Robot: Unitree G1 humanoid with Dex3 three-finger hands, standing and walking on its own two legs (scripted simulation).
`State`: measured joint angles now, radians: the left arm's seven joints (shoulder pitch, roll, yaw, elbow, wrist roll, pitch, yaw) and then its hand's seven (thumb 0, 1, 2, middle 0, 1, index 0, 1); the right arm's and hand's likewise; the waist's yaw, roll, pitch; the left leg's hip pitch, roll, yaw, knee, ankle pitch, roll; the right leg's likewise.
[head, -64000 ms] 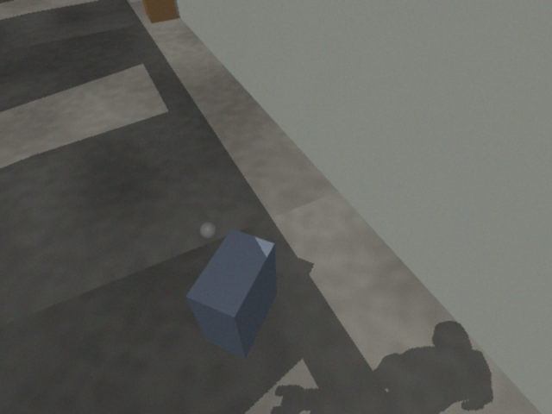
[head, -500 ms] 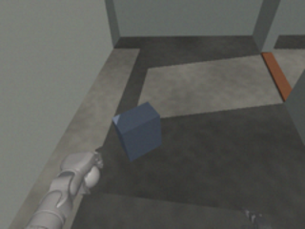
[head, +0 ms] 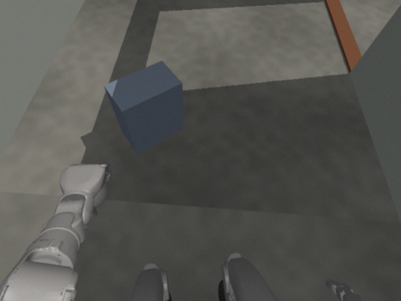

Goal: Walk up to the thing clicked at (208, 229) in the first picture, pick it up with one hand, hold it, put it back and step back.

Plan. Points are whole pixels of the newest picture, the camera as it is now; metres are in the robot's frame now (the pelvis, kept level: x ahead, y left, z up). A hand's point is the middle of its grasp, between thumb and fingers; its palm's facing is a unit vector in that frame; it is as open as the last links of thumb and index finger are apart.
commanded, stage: crouch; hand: left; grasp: from above
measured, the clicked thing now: (90, 192) +0.41 +0.23 -0.12
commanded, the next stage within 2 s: lower in 1.50 s
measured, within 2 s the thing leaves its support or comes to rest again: neither
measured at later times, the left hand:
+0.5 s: hand (115, 203) +0.44 +0.23 -0.33, palm faces -0.44 +0.01 -0.90, open 9.5 cm
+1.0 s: hand (122, 205) +0.47 +0.23 -0.43, palm faces -0.46 -0.01 -0.89, open 9.5 cm
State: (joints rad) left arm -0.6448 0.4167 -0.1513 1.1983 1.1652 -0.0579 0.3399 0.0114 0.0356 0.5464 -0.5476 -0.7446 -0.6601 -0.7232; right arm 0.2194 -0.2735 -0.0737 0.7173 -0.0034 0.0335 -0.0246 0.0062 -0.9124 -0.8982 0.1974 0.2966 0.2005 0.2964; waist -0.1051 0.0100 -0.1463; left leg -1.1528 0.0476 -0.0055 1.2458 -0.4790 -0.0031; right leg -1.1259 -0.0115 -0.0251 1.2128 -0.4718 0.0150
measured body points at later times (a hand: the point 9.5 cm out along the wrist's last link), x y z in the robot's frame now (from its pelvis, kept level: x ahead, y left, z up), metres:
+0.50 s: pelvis -0.03 +0.01 -0.19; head +0.18 +0.04 +0.21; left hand +0.46 +0.23 -0.28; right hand +0.00 -0.26 -0.31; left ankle +0.05 +0.12 -0.63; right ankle +0.05 -0.13 -0.62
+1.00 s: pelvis -0.03 +0.00 -0.27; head +0.22 +0.03 +0.11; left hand +0.49 +0.23 -0.37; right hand +0.00 -0.28 -0.38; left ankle +0.05 +0.12 -0.62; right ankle +0.05 -0.13 -0.62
